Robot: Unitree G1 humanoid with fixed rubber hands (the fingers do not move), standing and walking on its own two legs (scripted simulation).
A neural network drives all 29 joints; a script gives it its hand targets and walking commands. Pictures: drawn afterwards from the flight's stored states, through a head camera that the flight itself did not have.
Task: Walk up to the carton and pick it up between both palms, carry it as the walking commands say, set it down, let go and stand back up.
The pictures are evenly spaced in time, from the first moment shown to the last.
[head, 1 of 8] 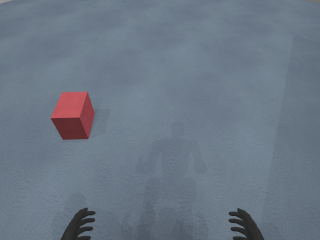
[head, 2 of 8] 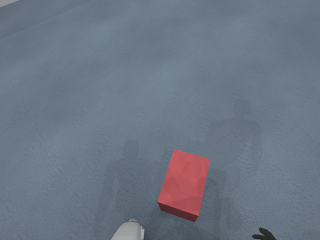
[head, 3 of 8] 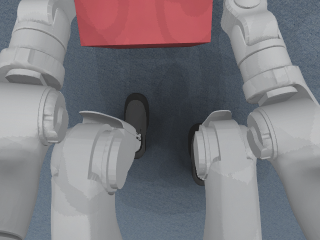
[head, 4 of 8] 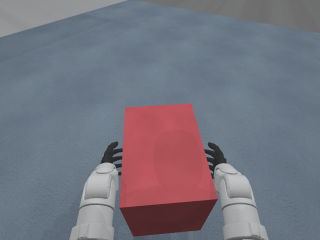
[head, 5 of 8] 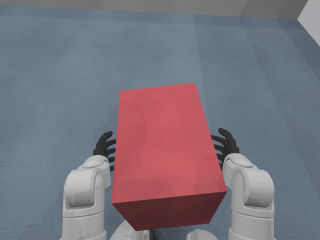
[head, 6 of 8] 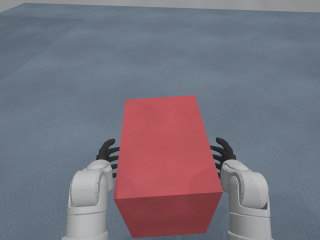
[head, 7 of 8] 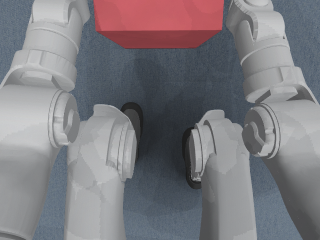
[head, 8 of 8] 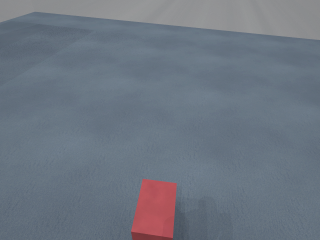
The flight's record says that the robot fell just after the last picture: no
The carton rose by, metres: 0.69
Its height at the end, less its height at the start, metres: +0.00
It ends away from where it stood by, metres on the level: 0.74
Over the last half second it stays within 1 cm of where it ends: yes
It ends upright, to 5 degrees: yes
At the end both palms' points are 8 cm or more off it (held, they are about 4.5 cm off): yes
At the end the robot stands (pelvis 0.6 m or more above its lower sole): yes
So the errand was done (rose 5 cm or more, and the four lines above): yes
